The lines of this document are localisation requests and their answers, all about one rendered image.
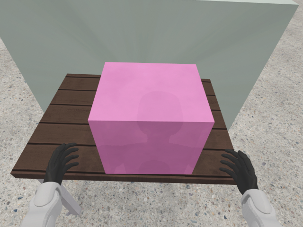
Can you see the table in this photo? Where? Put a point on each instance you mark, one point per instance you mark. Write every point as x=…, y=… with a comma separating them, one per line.
x=66, y=121

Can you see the robot right hand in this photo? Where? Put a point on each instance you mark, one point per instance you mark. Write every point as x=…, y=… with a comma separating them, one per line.
x=244, y=173

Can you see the carton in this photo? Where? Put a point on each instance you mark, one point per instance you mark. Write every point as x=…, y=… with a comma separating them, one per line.
x=150, y=118

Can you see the robot left forearm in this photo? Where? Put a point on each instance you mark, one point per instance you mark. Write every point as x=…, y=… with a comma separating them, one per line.
x=44, y=207

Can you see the robot left hand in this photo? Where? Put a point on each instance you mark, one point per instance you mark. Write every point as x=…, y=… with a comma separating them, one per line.
x=57, y=164

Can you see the robot right forearm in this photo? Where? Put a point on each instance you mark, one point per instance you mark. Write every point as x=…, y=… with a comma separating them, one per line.
x=257, y=210

